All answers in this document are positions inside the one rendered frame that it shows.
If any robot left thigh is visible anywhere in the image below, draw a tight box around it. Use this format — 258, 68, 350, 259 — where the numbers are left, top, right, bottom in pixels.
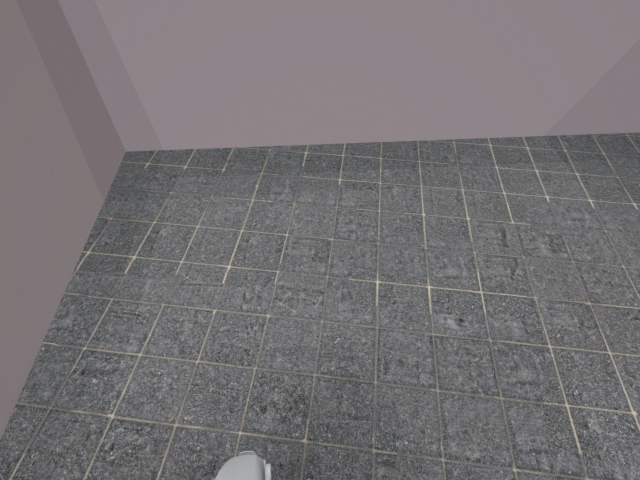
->
215, 455, 272, 480

